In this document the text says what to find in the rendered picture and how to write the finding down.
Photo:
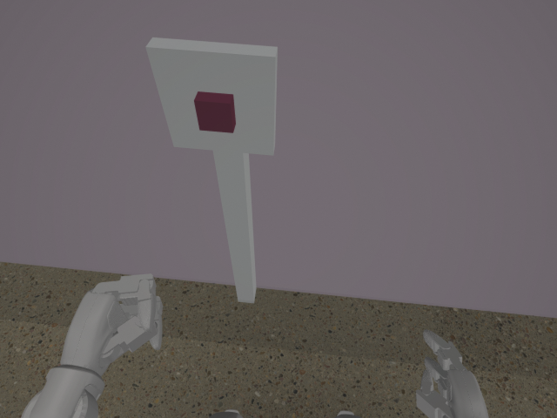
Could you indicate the robot right hand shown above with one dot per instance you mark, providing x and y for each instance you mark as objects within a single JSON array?
[{"x": 460, "y": 395}]

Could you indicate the panel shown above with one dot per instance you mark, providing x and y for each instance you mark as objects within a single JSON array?
[{"x": 181, "y": 68}]

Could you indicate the button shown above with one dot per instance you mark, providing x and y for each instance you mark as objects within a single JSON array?
[{"x": 215, "y": 111}]

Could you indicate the robot left hand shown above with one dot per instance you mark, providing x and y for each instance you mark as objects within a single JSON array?
[{"x": 89, "y": 342}]

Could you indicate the robot left forearm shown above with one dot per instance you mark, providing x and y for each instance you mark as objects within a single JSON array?
[{"x": 69, "y": 392}]

